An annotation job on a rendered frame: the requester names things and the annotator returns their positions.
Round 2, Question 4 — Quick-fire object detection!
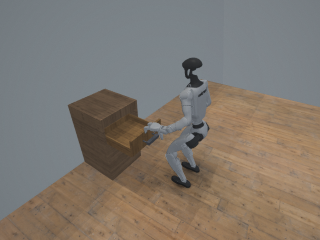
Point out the left robot forearm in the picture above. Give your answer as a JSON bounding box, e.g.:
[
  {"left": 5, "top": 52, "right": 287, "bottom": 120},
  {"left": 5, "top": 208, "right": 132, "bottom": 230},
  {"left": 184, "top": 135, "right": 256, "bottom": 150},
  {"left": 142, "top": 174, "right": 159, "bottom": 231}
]
[{"left": 159, "top": 118, "right": 188, "bottom": 135}]

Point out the cabinet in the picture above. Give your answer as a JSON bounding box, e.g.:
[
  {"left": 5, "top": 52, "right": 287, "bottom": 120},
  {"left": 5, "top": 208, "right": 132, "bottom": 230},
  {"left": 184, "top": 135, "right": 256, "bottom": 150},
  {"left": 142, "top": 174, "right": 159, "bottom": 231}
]
[{"left": 68, "top": 89, "right": 141, "bottom": 181}]

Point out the drawer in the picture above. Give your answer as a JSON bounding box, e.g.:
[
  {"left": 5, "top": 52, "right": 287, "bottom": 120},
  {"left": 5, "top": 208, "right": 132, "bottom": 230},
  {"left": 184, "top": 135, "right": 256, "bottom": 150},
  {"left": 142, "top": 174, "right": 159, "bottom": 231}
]
[{"left": 104, "top": 113, "right": 161, "bottom": 157}]

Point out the robot thigh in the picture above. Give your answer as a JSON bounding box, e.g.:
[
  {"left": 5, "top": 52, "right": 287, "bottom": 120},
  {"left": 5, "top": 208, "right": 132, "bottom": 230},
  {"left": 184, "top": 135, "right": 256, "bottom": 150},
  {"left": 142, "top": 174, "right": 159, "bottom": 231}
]
[
  {"left": 166, "top": 133, "right": 201, "bottom": 159},
  {"left": 180, "top": 120, "right": 210, "bottom": 136}
]

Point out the robot right thigh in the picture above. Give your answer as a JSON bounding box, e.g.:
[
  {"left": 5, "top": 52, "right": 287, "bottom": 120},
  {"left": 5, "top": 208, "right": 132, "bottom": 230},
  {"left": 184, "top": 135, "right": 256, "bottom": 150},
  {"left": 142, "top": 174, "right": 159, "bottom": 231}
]
[{"left": 180, "top": 120, "right": 210, "bottom": 136}]

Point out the handle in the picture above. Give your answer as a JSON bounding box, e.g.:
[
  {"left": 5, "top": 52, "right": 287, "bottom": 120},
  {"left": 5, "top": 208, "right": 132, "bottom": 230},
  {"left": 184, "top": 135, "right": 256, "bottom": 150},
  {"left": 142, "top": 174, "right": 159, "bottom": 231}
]
[{"left": 143, "top": 133, "right": 159, "bottom": 146}]

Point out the robot left thigh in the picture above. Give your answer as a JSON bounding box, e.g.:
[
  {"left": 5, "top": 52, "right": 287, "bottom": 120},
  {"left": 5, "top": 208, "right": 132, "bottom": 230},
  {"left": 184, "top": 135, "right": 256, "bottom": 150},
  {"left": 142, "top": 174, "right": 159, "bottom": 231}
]
[{"left": 166, "top": 133, "right": 201, "bottom": 159}]

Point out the right robot upper arm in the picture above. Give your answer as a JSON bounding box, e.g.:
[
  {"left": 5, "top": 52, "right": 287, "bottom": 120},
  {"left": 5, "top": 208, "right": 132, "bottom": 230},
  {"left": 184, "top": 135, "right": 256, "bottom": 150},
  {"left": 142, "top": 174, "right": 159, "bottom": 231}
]
[{"left": 200, "top": 79, "right": 212, "bottom": 107}]

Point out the robot left hand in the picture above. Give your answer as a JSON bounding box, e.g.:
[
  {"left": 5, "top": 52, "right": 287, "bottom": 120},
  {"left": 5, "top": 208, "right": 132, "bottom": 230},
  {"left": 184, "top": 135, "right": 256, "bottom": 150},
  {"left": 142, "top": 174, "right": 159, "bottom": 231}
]
[{"left": 144, "top": 122, "right": 164, "bottom": 140}]

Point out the left robot upper arm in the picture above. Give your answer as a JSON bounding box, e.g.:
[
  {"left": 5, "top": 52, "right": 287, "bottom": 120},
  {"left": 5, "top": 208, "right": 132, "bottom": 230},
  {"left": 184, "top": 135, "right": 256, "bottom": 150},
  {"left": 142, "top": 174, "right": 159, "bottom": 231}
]
[{"left": 179, "top": 88, "right": 193, "bottom": 127}]

